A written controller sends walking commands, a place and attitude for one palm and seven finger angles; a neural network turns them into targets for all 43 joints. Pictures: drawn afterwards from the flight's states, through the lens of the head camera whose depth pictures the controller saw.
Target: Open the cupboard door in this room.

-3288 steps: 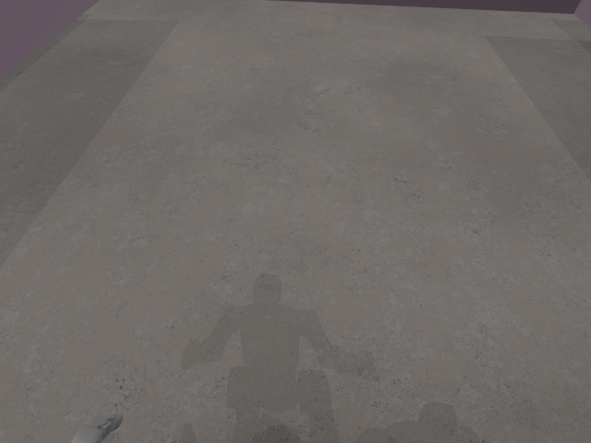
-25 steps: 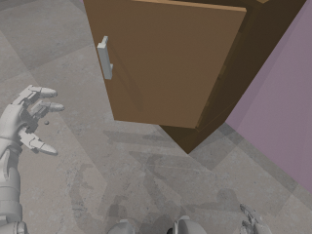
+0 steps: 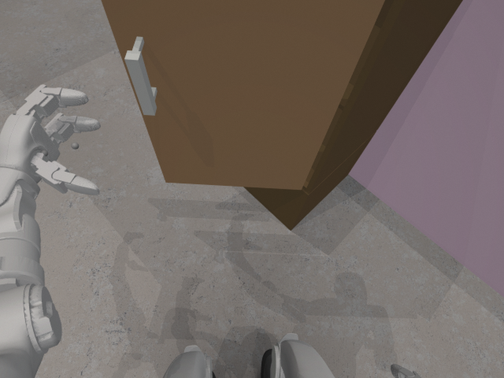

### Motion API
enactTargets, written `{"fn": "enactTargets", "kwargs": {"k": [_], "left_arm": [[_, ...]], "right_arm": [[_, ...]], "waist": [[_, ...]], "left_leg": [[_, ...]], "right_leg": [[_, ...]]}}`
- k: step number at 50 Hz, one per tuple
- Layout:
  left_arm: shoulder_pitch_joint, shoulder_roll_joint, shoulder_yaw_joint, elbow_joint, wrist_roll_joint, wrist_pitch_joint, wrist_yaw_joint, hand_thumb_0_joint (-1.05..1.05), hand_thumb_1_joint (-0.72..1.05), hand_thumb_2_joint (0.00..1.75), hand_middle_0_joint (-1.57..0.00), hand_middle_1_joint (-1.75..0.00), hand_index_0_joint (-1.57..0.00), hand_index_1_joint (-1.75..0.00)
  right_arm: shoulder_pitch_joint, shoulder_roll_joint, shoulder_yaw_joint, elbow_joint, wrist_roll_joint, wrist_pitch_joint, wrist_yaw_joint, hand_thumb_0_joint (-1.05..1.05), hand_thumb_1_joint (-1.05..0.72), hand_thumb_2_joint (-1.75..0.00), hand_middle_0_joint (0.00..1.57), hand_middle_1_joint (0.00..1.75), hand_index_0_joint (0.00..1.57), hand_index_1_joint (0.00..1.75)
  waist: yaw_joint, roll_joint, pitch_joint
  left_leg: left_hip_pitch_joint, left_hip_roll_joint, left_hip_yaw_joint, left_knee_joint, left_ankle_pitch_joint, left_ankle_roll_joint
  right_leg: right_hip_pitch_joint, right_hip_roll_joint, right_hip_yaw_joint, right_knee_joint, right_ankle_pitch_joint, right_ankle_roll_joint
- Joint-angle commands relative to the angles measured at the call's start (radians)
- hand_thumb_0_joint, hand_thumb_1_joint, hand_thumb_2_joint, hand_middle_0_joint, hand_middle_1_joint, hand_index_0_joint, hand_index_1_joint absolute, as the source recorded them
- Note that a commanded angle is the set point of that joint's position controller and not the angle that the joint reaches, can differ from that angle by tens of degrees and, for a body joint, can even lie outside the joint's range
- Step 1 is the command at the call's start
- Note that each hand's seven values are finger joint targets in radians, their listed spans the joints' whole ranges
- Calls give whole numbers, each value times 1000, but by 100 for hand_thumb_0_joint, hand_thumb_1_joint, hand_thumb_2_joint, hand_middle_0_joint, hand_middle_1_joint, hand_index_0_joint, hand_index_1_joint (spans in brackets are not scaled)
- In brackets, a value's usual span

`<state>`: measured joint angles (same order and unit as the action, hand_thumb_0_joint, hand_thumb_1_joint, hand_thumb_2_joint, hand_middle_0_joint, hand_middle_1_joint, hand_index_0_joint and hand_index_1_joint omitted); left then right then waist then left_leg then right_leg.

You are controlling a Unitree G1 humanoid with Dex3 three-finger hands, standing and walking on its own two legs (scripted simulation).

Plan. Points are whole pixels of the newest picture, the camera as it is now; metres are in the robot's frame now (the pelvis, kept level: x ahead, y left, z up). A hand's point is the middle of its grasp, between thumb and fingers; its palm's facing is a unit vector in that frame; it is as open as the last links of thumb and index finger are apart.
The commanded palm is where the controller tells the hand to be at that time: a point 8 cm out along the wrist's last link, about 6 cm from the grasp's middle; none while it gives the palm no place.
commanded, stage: move the hooked fingers beside the handle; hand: left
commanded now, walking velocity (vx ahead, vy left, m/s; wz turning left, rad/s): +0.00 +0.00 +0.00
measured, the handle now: (144, 77) +0.60 +0.17 +0.06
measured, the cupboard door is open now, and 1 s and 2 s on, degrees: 44 44 44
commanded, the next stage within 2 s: slide the fingers in behind the handle in 1.82 s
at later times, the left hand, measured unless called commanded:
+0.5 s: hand (95, 101) +0.53 +0.24 +0.08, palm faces -0.09 -1.00 -0.02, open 14.0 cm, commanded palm +0.52 +0.28 +0.07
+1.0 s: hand (102, 92) +0.57 +0.24 +0.06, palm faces -0.08 -1.00 -0.02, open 14.0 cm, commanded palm +0.55 +0.27 +0.06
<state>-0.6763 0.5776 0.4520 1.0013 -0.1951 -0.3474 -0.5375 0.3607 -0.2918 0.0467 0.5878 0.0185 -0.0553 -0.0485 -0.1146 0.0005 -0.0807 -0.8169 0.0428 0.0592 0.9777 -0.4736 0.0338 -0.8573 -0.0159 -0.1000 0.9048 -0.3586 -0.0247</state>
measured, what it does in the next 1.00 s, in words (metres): stands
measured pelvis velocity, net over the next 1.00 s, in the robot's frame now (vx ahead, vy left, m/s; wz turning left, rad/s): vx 0.02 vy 0.02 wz -0.05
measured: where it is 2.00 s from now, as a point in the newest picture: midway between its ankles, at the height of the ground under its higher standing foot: outside the picture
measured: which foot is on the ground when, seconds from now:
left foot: down 0.00-1.00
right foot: down 0.00-1.00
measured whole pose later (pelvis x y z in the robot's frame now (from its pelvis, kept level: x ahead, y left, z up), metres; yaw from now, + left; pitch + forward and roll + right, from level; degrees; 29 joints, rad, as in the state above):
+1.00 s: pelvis +0.02 +0.02 -0.01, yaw -3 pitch +27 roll -5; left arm -0.99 0.75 0.53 1.16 -0.05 -0.30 -0.46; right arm 0.47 -0.27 0.07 0.57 -0.03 0.12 0.00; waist -0.24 0.03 -0.08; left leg -1.00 0.07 0.05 1.04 -0.52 0.05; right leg -1.02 0.01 -0.10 0.90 -0.36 0.00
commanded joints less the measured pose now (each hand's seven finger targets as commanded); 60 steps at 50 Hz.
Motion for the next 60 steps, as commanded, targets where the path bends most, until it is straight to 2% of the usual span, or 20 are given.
{"fn": "enactTargets", "kwargs": {"k": [1, 4, 7, 10, 12, 15, 19, 24, 25, 27, 30, 34, 39, 42, 43, 48, 53, 56, 58, 60], "left_arm": [[-384, 303, 58, -131, -19, -54, 12, 0, -50, 30, -30, -120, -30, -120], [-434, 334, 69, -105, 0, -60, 22, 0, -50, 30, -30, -120, -30, -120], [-493, 304, 37, -150, 8, -84, 32, 0, -50, 30, -30, -120, -30, -120], [-572, 359, 62, -58, 18, -78, 41, 0, -50, 30, -30, -120, -30, -120], [-640, 343, 32, -38, 28, -73, 43, 0, -50, 30, -30, -120, -30, -120], [-665, 423, 62, 14, 60, -59, 52, 0, -50, 30, -30, -120, -30, -120], [-710, 448, 69, -3, 75, -70, 52, 0, -50, 30, -30, -120, -30, -120], [-725, 429, 56, 76, 79, -33, 52, 0, -50, 30, -30, -120, -30, -120], [-743, 447, 62, 101, 84, -20, 56, 0, -50, 30, -30, -120, -30, -120], [-804, 475, 63, 96, 102, -13, 65, 0, -50, 30, -30, -120, -30, -120], [-834, 563, 104, 67, 133, -24, 82, 0, -50, 30, -30, -120, -30, -120], [-918, 539, 72, 72, 145, -33, 90, 0, -50, 30, -30, -120, -30, -120], [-748, 528, 97, 104, 140, 7, 62, 0, -50, 30, -30, -120, -30, -120], [-738, 507, 87, 81, 129, 20, 54, 0, -50, 30, -30, -120, -30, -120], [-767, 530, 99, 26, 128, 13, 57, 0, -50, 30, -30, -120, -30, -120], [-788, 493, 113, -158, 93, -42, 88, 0, -50, 30, -30, -120, -30, -120], [-652, 407, 74, -63, 91, -2, 96, 0, -50, 30, -30, -120, -30, -120], [-610, 366, 34, 2, 101, 28, 99, 0, -50, 30, -30, -120, -30, -120], [-633, 361, 28, -9, 100, 17, 100, 0, -50, 30, -30, -120, -30, -120], [-653, 362, 39, -21, 87, -10, 104, 0, -50, 30, -30, -120, -30, -120]], "right_arm": [[135, -187, -72, -64, 1, 0, -4, 0, -90, -90, 20, 30, 20, 30], [147, -186, -69, -60, -3, 18, -2, 0, -90, -90, 20, 30, 20, 30], [157, -181, -71, -62, -9, 30, 1, 0, -90, -90, 20, 30, 20, 30], [169, -192, -64, -38, -8, 46, -3, 0, -90, -90, 20, 30, 20, 30], [173, -191, -57, -36, -9, 49, -7, 0, -90, -90, 20, 30, 20, 30], [194, -201, -53, -27, -14, 59, -8, 0, -90, -90, 20, 30, 20, 30], [219, -203, -52, -27, -25, 72, -1, 0, -90, -90, 20, 30, 20, 30], [243, -206, -48, -29, -27, 97, 9, 0, -90, -90, 20, 30, 20, 30], [249, -211, -44, -28, -29, 102, 8, 0, -90, -90, 20, 30, 20, 30], [261, -211, -39, -32, -31, 107, 6, 0, -90, -90, 20, 30, 20, 30], [277, -215, -36, -38, -38, 119, 8, 0, -90, -90, 20, 30, 20, 30], [296, -214, -36, -22, -47, 129, 15, 0, -90, -90, 20, 30, 20, 30], [323, -217, -41, -36, -49, 150, 26, 0, -90, -90, 20, 30, 20, 30], [324, -213, -42, -47, -48, 161, 28, 0, -90, -90, 20, 30, 20, 30], [327, -216, -45, -45, -49, 166, 29, 0, -90, -90, 20, 30, 20, 30], [328, -207, -62, -41, -52, 167, 45, 0, -90, -90, 20, 30, 20, 30], [324, -195, -64, -32, -45, 174, 51, 0, -90, -90, 20, 30, 20, 30], [311, -193, -61, -41, -42, 179, 51, 0, -90, -90, 20, 30, 20, 30], [306, -192, -61, -46, -43, 180, 47, 0, -90, -90, 20, 30, 20, 30], [300, -192, -63, -49, -46, 178, 46, 0, -90, -90, 20, 30, 20, 30]], "waist": [[1, 93, -427], [-6, 114, -434], [-20, 149, -474], [-50, 92, -425], [-69, 142, -407], [-72, 148, -437], [-77, 223, -539], [-100, 201, -512], [-114, 161, -484], [-126, 172, -472], [-119, 226, -545], [-153, 282, -557], [-114, 264, -596], [-118, 247, -562], [-117, 260, -586], [-97, 363, -683], [-93, 293, -563], [-103, 222, -466], [-104, 237, -461], [-107, 195, -479]], "left_leg": [[183, -19, -80, -118, 392, -6], [181, -20, -84, -111, 402, -6], [234, -15, -91, -97, 452, -7], [156, -15, -93, -93, 356, -2], [152, -17, -96, -91, 336, 0], [134, -15, -101, -74, 341, 0], [221, -7, -118, -47, 456, -12], [195, -1, -117, -36, 472, -8], [150, 0, -117, -32, 442, -3], [121, -2, -119, -25, 431, 2], [140, -1, -120, -10, 468, -3], [203, 11, -138, 10, 517, -12], [250, 18, -144, 0, 643, -20], [225, 17, -139, -6, 630, -13], [255, 22, -144, -11, 655, -17], [432, 30, -164, -9, 812, -46], [386, 28, -147, -31, 817, -36], [296, 18, -128, -49, 698, -16], [298, 17, -124, -51, 705, -18], [280, 13, -122, -47, 669, -14]], "right_leg": [[267, 38, 79, -71, 269, 3], [255, 41, 80, -64, 273, 3], [222, 45, 76, -55, 281, -1], [218, 46, 83, -66, 233, 7], [181, 47, 82, -64, 209, 2], [178, 47, 85, -57, 207, 4], [140, 51, 73, -30, 258, 0], [117, 58, 66, -33, 276, 4], [117, 60, 66, -34, 266, 7], [112, 62, 65, -24, 269, 3], [124, 62, 70, -13, 291, 4], [46, 68, 58, -6, 283, 3], [74, 74, 43, -8, 340, 2], [85, 77, 42, -12, 355, 1], [86, 78, 40, -14, 360, 3], [58, 89, 35, -26, 379, -3], [94, 89, 31, -54, 405, -1], [108, 86, 32, -68, 376, 3], [115, 85, 35, -63, 392, 1], [135, 85, 41, -60, 396, 1]]}}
